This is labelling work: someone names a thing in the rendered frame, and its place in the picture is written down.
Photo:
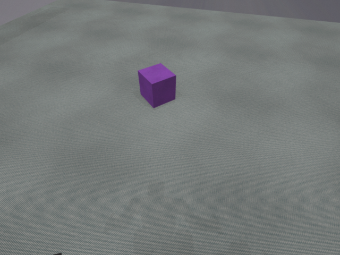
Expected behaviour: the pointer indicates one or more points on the carton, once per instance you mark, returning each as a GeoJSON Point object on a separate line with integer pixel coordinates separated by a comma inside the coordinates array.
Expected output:
{"type": "Point", "coordinates": [157, 84]}

